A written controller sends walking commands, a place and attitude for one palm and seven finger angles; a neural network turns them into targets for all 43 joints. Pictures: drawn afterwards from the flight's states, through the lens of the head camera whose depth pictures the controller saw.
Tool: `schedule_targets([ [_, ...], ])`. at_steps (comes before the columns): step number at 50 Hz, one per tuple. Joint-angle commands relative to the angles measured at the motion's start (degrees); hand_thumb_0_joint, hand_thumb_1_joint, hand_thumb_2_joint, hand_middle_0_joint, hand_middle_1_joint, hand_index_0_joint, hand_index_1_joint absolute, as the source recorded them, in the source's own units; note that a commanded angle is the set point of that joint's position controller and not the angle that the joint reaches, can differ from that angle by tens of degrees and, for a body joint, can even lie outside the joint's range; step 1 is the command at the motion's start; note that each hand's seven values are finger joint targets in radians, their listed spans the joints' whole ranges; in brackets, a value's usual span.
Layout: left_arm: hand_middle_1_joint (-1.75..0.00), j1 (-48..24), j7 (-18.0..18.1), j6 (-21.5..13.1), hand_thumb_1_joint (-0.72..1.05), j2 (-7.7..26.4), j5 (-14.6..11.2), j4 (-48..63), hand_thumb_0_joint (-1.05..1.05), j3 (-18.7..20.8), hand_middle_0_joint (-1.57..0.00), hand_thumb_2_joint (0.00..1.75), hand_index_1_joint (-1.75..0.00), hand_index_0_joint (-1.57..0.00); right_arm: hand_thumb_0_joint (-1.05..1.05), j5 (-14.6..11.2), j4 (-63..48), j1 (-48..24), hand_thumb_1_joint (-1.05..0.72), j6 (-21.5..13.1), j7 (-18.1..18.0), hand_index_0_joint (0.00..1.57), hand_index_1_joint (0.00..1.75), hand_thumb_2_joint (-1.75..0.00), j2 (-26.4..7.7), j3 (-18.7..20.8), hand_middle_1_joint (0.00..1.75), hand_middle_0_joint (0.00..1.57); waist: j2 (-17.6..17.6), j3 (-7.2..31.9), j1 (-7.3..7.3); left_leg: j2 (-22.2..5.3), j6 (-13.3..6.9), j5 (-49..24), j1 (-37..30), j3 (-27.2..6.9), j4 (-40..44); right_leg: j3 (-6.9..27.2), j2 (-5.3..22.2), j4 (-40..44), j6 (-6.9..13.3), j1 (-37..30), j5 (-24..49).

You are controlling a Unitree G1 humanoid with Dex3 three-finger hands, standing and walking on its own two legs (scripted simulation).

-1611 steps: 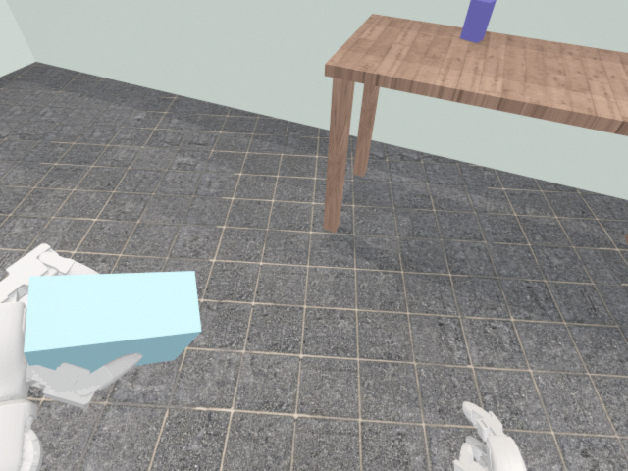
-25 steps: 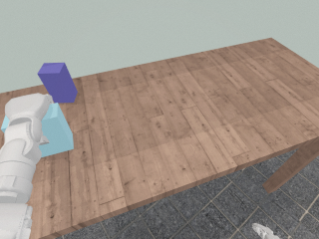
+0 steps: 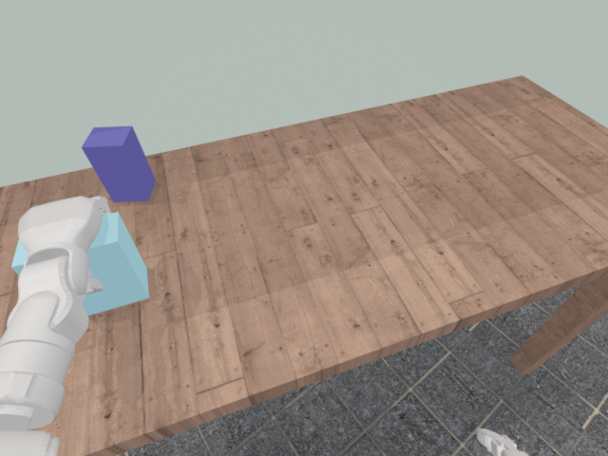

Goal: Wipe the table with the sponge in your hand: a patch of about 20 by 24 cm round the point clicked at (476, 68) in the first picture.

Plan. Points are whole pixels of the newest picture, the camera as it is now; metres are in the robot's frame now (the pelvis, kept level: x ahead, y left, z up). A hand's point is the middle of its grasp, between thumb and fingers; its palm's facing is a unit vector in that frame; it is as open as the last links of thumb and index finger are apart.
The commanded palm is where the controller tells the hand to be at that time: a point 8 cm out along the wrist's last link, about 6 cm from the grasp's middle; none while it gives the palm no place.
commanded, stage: wipe back along the first lane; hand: left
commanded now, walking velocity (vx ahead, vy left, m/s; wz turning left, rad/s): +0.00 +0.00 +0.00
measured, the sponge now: (96, 278) +0.34 +0.34 +0.03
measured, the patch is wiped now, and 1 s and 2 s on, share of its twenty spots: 1.00 1.00 1.00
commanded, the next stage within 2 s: lift the sponge slowly off the table in 1.10 s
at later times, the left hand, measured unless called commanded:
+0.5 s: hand (82, 290) +0.29 +0.30 +0.09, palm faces +0.00 -0.03 -1.00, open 9.9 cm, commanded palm +0.26 +0.29 +0.12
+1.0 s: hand (74, 323) +0.25 +0.29 +0.09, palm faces +0.02 -0.05 -1.00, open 9.9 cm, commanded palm +0.21 +0.27 +0.12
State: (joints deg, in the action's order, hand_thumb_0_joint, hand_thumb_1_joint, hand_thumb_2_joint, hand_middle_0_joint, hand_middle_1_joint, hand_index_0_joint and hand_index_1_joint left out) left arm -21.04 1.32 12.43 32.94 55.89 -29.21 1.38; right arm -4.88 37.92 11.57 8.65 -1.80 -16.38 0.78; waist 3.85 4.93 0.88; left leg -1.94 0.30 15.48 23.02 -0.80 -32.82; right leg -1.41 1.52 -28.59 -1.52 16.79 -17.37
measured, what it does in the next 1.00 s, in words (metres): stands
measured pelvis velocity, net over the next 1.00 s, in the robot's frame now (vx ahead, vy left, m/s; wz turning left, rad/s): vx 0.00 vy -0.01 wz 0.00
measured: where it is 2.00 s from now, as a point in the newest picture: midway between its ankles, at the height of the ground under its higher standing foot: outside the picture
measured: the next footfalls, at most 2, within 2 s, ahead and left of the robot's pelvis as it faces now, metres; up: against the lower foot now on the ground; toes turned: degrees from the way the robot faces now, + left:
none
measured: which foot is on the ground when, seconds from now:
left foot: down 0.00-1.00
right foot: down 0.00-1.00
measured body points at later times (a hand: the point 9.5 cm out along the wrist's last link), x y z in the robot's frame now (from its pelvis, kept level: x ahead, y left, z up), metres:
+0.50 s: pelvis +0.00 -0.01 +0.00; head -0.01 -0.04 +0.45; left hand +0.28 +0.30 +0.14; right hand +0.21 -0.23 -0.09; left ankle +0.01 +0.12 -0.73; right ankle -0.03 -0.14 -0.73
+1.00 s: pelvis +0.00 -0.01 +0.00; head -0.01 -0.05 +0.45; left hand +0.24 +0.29 +0.14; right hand +0.20 -0.25 -0.09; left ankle +0.01 +0.12 -0.73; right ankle -0.03 -0.14 -0.73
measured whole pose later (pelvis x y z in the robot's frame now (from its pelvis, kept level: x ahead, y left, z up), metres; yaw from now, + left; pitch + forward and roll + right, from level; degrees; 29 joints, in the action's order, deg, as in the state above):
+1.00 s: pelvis +0.00 -0.01 +0.00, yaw +0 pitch +0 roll -1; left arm 6.2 1.9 17.3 29.3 52.5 1.7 1.4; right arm -4.0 36.4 6.6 4.8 -2.0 -16.3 0.2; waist 5.4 3.1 3.8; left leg -2.2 1.3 15.7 16.7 -1.0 -32.0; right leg -1.5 1.2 -29.7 -0.9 11.3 -18.7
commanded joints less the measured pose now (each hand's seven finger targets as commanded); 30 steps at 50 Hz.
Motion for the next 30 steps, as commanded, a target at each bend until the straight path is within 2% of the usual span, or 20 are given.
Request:
schedule_targets([
  [1,-1.6,-4.7,-0.7,1.0,0.1,8.7,-0.7,7.8,0.0,1.3,-1.2,1.3,-1.6,-1.2,0.0,0.0,-8.7,-7.9,-0.9,-2.9,-0.1,0.2,0.3,-0.9,-7.6,2.4,0.3,0.2,-2.9,10.2,1.27,2.8,-2.9,-16.3,-10.4,0.2,3.1,-3.0,-4.0,2.9,4.6,-1.7,17.0],
  [3,-1.6,-3.4,-0.8,1.8,0.1,6.8,-1.0,10.1,0.0,-0.2,-1.2,1.3,-1.6,-1.2,0.0,0.0,-9.1,-9.0,-0.9,-3.1,-0.1,0.2,0.3,-0.9,-7.4,2.2,0.3,0.2,-3.2,9.6,1.34,2.8,-2.9,-15.4,-10.7,0.4,3.5,-3.0,-3.9,3.3,4.4,-1.8,16.4],
  [4,-1.6,-2.7,-0.5,1.9,0.1,9.2,-1.0,11.1,0.0,2.3,-1.2,1.3,-1.6,-1.2,0.0,0.1,-8.8,-9.2,-0.9,-3.2,-0.1,0.2,0.3,-0.9,-7.6,2.2,0.3,0.2,-2.4,10.3,1.83,2.7,-2.8,-16.1,-11.0,0.0,3.7,-2.8,-4.0,3.1,4.7,-2.6,16.5],
  [7,-1.6,-0.1,-0.6,3.0,0.1,5.9,-1.0,12.9,0.0,-0.3,-1.2,1.3,-1.6,-1.2,0.0,0.1,-9.4,-10.2,-0.9,-3.4,0.0,0.2,0.3,-0.9,-7.1,1.9,0.3,0.2,-3.2,8.4,1.7,2.8,-2.8,-15.2,-11.0,0.1,3.9,-3.2,-4.1,3.4,4.5,-2.1,15.8],
  [9,-1.6,1.2,-0.6,3.5,0.1,6.8,-1.3,14.7,0.0,0.8,-1.2,1.3,-1.6,-1.2,0.0,0.1,-9.4,-11.1,-0.9,-3.6,0.0,0.2,0.3,-0.9,-7.2,1.8,0.3,0.2,-2.7,8.4,2.18,2.6,-2.7,-14.6,-11.1,-0.2,4.4,-2.8,-4.1,3.5,4.7,-2.5,14.8],
  [10,-1.6,2.1,-0.6,3.8,0.1,4.9,-1.4,15.5,0.0,-0.8,-1.2,1.3,-1.6,-1.2,0.0,0.1,-9.8,-11.2,-0.9,-3.6,0.0,0.2,0.3,-0.9,-6.8,1.7,0.3,0.2,-2.9,8.3,2.11,2.8,-2.8,-15.0,-11.4,0.0,4.1,-3.3,-4.2,3.3,4.6,-2.7,15.2],
  [12,-1.6,3.5,-0.7,4.4,0.1,5.3,-1.4,16.3,0.0,-0.4,-1.2,1.3,-1.6,-1.2,0.0,0.2,-9.9,-11.9,-0.9,-3.8,0.0,0.2,0.3,-0.9,-6.7,1.5,0.3,0.2,-3.1,7.3,2.29,2.8,-2.7,-14.4,-11.2,0.0,4.3,-3.2,-4.0,3.6,4.5,-2.7,15.1],
  [13,-1.6,2.4,-0.8,4.8,0.1,4.3,-1.5,16.9,0.0,-1.4,-1.2,1.3,-1.6,-1.2,0.0,0.1,-9.8,-12.3,-0.9,-3.8,-0.1,0.2,0.3,-0.9,-6.6,1.3,0.3,0.2,-3.9,6.9,1.94,2.8,-2.6,-13.4,-11.2,0.2,4.6,-3.2,-3.9,3.8,4.3,-2.4,14.2],
  [14,-1.6,1.6,-0.8,4.9,0.1,6.2,-1.5,17.3,0.0,0.3,-1.2,1.3,-1.6,-1.2,0.0,0.2,-9.5,-12.6,-0.9,-3.8,-0.3,0.2,0.3,-0.9,-6.8,1.3,0.3,0.2,-3.9,6.6,2.03,2.7,-2.6,-12.6,-11.1,-0.1,4.9,-2.9,-4.0,4.1,4.5,-2.5,13.4],
  [16,-1.6,2.8,-1.0,5.2,0.1,4.7,-1.4,17.7,0.0,-0.9,-1.2,1.3,-1.6,-1.2,0.0,0.2,-9.8,-12.8,-0.9,-4.1,-0.4,0.2,0.3,-0.9,-6.4,1.1,0.3,0.2,-3.8,6.6,2.11,3.1,-2.7,-13.4,-11.5,0.2,4.5,-3.0,-3.9,4.0,4.4,-3.0,14.7],
  [18,-1.6,4.4,-1.2,5.2,0.1,4.7,-1.2,18.3,0.0,-0.8,-1.2,1.3,-1.6,-1.2,0.0,0.3,-9.8,-13.2,-0.9,-4.1,-0.4,0.2,0.3,-0.9,-6.4,1.0,0.3,0.2,-4.2,6.6,2.46,3.1,-2.6,-13.5,-11.5,0.2,4.6,-2.9,-3.9,3.9,4.4,-3.5,15.0],
  [19,-1.6,5.0,-1.2,5.0,0.1,5.9,-1.1,19.4,0.0,0.5,-1.2,1.3,-1.6,-1.2,0.0,0.4,-9.7,-13.7,-0.9,-4.3,-0.3,0.2,0.3,-0.9,-6.5,1.1,0.3,0.2,-3.2,7.0,2.77,3.1,-2.6,-14.2,-12.0,0.2,4.6,-2.5,-3.9,3.9,4.6,-3.9,15.7],
  [20,-1.6,6.1,-1.3,4.9,0.1,3.9,-1.4,20.5,0.0,-1.1,-1.2,1.3,-1.6,-1.2,0.0,0.5,-10.3,-13.6,-0.9,-4.4,-0.4,0.2,0.3,-0.9,-6.1,1.0,0.3,0.2,-3.4,7.9,2.73,3.3,-2.8,-14.5,-12.3,0.5,4.2,-2.8,-3.8,3.7,4.4,-4.6,16.5],
  [22,-1.6,7.2,-1.5,5.0,0.1,4.7,-1.5,20.3,0.0,-0.3,-1.2,1.3,-1.6,-1.2,0.0,0.5,-10.1,-14.0,-0.9,-4.5,-0.4,0.2,0.3,-0.9,-6.1,0.9,0.3,0.2,-3.9,5.8,2.77,3.3,-2.6,-14.0,-11.6,0.6,4.3,-2.7,-3.8,4.0,4.3,-4.1,16.4],
  [24,-1.6,6.3,-1.5,5.1,0.1,5.7,-1.3,21.4,0.0,0.7,-1.2,1.3,-1.6,-1.2,0.0,0.6,-9.9,-14.4,-0.9,-4.5,-0.5,0.2,0.3,-0.9,-6.4,0.8,0.3,0.2,-4.3,5.8,2.77,3.2,-2.6,-13.4,-11.7,0.4,4.6,-2.2,-3.9,4.1,4.4,-3.9,15.8],
  [25,-1.6,6.7,-1.6,5.2,0.1,4.0,-1.6,22.4,0.0,-1.0,-1.2,1.3,-1.6,-1.2,0.0,0.6,-10.5,-14.4,-0.9,-4.7,-0.7,0.2,0.3,-0.9,-6.0,0.8,0.3,0.2,-3.2,6.3,2.7,3.4,-2.7,-12.9,-12.1,0.7,4.5,-2.6,-3.8,4.2,4.2,-4.1,15.3],
  [27,-1.6,6.9,-1.7,5.2,0.1,5.4,-1.5,20.6,0.0,0.3,-1.2,1.3,-1.6,-1.2,0.0,0.6,-9.8,-14.1,-0.9,-4.9,-0.9,0.2,0.3,-0.9,-6.3,0.8,0.3,0.2,-5.2,5.4,2.65,3.6,-2.7,-12.7,-11.6,0.8,4.2,-2.2,-3.8,4.4,4.1,-4.0,15.7],
  [28,-1.6,8.4,-1.8,5.1,0.1,5.3,-1.6,21.5,0.0,0.3,-1.2,1.3,-1.6,-1.2,0.0,0.6,-9.9,-14.4,-0.9,-5.0,-0.8,0.2,0.3,-0.9,-6.1,0.8,0.3,0.2,-4.6,5.2,2.9,3.6,-2.7,-13.1,-11.6,0.9,4.2,-2.1,-3.6,4.3,4.1,-4.4,16.6],
  [29,-1.6,9.2,-1.8,4.7,0.1,7.1,-1.6,22.6,0.0,2.3,-1.2,1.3,-1.6,-1.2,0.0,0.8,-9.9,-14.5,-0.9,-5.1,-0.7,0.2,0.3,-0.9,-6.4,0.8,0.3,0.2,-4.1,6.5,3.37,3.6,-2.6,-13.6,-11.9,0.8,4.2,-1.7,-3.6,4.0,4.3,-5.4,17.4],
  [30,-1.6,10.9,-1.9,4.6,0.1,5.2,-1.9,23.3,0.0,0.8,-1.2,1.3,-1.6,-1.2,0.0,0.8,-10.5,-14.5,-0.9,-5.3,-0.8,0.2,0.3,-0.9,-6.0,0.8,0.3,0.2,-4.3,6.9,3.4,3.8,-2.8,-14.3,-12.0,1.0,3.7,-2.1,-3.6,3.7,4.1,-5.8,18.4],
])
